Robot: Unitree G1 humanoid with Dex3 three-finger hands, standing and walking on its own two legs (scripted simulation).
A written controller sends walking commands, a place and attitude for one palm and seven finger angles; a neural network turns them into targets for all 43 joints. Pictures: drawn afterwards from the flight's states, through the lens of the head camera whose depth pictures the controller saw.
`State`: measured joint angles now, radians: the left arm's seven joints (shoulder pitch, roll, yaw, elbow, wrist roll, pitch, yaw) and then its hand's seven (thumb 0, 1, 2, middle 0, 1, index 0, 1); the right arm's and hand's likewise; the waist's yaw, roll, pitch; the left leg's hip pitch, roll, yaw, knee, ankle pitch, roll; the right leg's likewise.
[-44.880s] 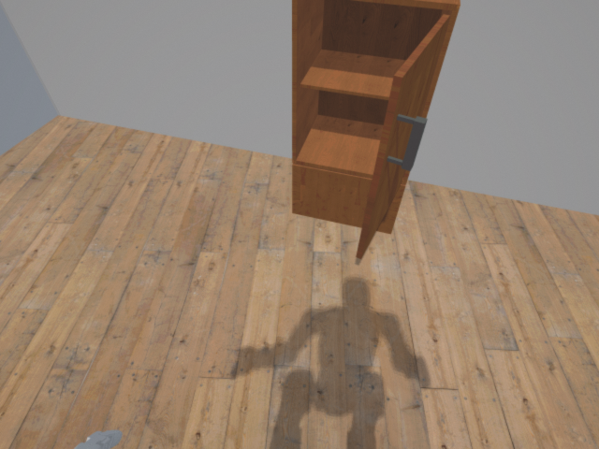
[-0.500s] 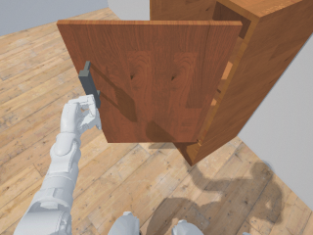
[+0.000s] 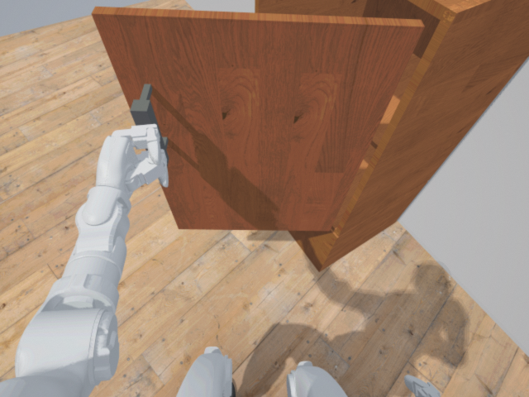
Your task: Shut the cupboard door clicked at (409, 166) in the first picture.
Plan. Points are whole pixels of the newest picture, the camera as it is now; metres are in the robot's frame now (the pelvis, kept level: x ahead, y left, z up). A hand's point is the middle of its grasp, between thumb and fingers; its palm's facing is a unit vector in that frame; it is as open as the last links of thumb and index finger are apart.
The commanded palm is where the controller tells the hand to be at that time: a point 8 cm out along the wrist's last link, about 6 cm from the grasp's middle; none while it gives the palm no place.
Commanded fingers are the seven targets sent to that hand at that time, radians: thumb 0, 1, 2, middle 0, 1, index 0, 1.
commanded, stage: push the door shut along its arc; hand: left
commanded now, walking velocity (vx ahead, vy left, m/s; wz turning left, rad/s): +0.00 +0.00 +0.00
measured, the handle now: (154, 127) +0.52 +0.19 +0.07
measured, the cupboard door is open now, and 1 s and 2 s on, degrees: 58 41 36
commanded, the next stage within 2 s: pull the fist back off the door in 1.52 s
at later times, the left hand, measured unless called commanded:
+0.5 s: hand (177, 136) +0.50 +0.14 +0.07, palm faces -0.17 -0.98 -0.03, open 3.1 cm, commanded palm +0.51 +0.18 +0.07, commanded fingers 0.00 0.90 0.90 -1.30 -1.50 -1.30 -1.50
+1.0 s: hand (198, 112) +0.55 +0.11 +0.08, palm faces -0.32 -0.94 -0.05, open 3.1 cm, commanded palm +0.57 +0.13 +0.07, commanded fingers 0.00 0.90 0.90 -1.30 -1.50 -1.30 -1.50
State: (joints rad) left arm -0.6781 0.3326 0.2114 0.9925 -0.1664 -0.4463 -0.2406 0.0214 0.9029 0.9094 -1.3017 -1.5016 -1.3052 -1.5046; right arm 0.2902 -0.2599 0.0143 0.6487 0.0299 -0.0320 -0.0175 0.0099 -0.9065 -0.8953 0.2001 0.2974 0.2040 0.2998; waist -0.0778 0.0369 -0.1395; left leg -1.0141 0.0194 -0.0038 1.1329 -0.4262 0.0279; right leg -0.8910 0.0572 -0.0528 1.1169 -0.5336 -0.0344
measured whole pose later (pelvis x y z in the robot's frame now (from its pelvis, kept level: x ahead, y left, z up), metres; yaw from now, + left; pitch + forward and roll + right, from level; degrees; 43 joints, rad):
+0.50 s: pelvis -0.01 +0.01 -0.02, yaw -1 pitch +23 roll -4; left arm -1.00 0.46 0.25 1.25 -0.11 -0.39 -0.30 0.01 0.92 0.92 -1.30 -1.50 -1.32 -1.50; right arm 0.37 -0.28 0.03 0.69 0.01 -0.04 0.00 0.01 -0.91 -0.90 0.20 0.30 0.20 0.30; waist -0.17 0.05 -0.14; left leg -1.19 0.03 -0.01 1.21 -0.43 0.04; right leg -1.05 0.06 -0.06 1.18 -0.53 -0.02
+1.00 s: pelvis -0.01 +0.01 -0.03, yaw -2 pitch +27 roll -6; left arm -1.24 0.55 0.20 1.31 -0.06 -0.28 -0.38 0.02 0.90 0.90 -1.30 -1.50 -1.30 -1.50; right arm 0.38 -0.27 0.04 0.70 0.00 -0.07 0.01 0.01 -0.91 -0.90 0.20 0.30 0.21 0.30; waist -0.22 0.07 -0.13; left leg -1.31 0.04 -0.03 1.28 -0.45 0.04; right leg -1.16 0.08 -0.08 1.22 -0.55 -0.02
